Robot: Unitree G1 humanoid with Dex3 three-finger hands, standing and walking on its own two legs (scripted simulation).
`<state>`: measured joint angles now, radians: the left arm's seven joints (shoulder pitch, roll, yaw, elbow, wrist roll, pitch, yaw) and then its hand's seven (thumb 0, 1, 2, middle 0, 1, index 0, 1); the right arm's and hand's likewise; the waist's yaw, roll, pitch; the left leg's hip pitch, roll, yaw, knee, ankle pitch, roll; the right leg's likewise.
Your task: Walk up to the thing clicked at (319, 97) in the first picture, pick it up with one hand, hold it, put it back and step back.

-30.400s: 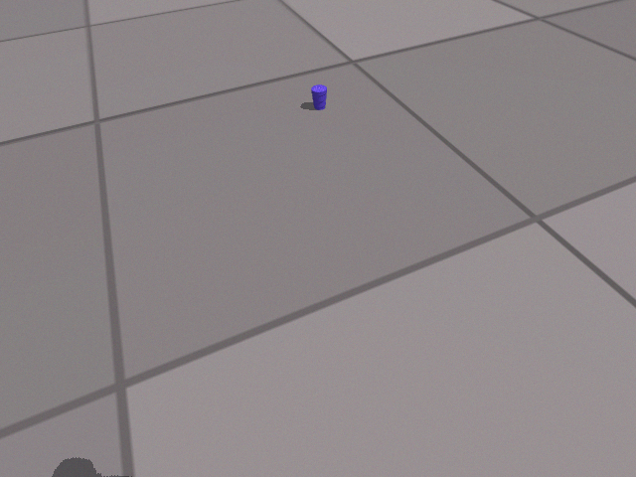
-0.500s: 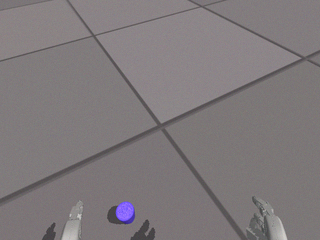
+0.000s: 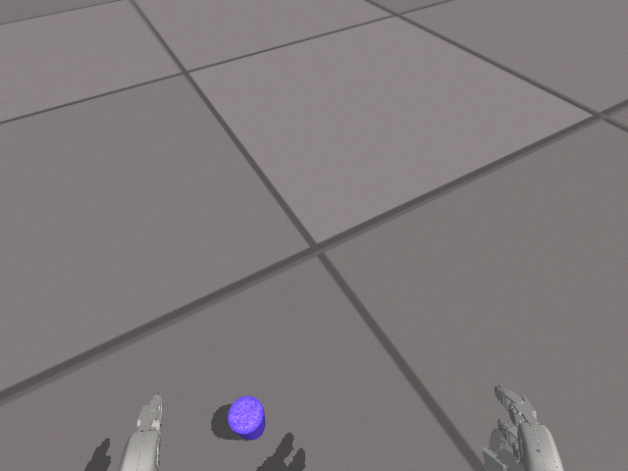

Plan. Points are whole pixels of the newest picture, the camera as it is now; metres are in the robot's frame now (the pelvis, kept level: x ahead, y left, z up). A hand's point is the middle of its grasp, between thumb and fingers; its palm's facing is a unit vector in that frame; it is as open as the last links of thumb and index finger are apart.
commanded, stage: stand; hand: left
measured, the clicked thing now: (249, 420) +0.37 +0.23 -0.66
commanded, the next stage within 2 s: none
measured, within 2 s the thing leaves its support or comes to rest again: neither
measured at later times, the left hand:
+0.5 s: hand out of the picture +0.11 +0.24 -0.11, palm faces -0.02 -0.94 -0.34, open 8.2 cm
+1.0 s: hand out of the picture +0.04 +0.26 -0.10, palm faces +0.00 -0.94 -0.34, open 7.4 cm
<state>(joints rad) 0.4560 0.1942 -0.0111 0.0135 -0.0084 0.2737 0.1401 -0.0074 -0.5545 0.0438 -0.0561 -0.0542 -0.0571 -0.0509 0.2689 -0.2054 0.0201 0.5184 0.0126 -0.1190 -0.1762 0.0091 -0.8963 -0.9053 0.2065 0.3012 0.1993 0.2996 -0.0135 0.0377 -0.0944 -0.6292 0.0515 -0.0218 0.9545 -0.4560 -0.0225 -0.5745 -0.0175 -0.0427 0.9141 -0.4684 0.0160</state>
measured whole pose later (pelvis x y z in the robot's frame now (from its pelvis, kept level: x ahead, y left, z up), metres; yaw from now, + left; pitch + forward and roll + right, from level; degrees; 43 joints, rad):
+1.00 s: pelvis -0.01 +0.02 +0.06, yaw +0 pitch -4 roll +0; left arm 0.16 0.32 0.00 1.12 0.03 0.00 0.02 0.01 0.90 0.90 -0.20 -0.30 -0.20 -0.30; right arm 0.14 -0.30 -0.02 1.12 -0.02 0.00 0.00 0.00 -0.90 -0.90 0.21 0.30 0.20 0.30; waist 0.02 0.01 0.05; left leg -0.15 -0.01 0.02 0.40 -0.18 0.01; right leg -0.12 -0.07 -0.03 0.40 -0.21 0.05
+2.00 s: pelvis +0.01 +0.00 +0.06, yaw +0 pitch -2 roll +0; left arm 0.10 0.32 0.01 1.16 0.01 -0.01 0.01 0.01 0.90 0.90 -0.20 -0.30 -0.20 -0.30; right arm 0.10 -0.34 0.00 1.16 -0.01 -0.01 0.00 0.00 -0.90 -0.90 0.20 0.30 0.20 0.30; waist 0.00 0.01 0.05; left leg -0.12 0.02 0.02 0.33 -0.17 -0.01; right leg -0.09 -0.04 -0.02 0.33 -0.20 0.03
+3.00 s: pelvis -0.07 +0.04 +0.04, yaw -2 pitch -1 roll -1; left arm 0.06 0.40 0.06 0.89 0.01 0.06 0.03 0.01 0.90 0.90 -0.20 -0.30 -0.20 -0.30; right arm 0.14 -0.35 -0.05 0.92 -0.03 0.03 -0.01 0.00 -0.90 -0.90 0.21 0.30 0.20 0.30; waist -0.02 -0.03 0.20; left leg -0.33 -0.01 0.02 0.60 -0.25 0.05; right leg -0.45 0.10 0.15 1.16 -0.53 0.01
